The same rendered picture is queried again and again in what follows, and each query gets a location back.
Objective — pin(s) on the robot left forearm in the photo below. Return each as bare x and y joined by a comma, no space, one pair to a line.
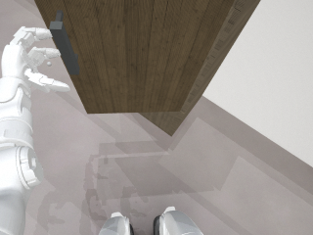
16,119

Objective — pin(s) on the robot left upper arm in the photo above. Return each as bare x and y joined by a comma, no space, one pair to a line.
20,172

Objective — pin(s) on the left robot hand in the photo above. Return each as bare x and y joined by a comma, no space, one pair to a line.
16,62

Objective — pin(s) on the left robot shin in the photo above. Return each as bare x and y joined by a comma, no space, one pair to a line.
116,214

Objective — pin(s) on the cupboard door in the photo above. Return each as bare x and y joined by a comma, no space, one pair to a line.
137,56

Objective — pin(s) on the handle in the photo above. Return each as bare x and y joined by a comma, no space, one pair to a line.
61,39

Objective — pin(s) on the robot left thigh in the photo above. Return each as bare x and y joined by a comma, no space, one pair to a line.
116,225

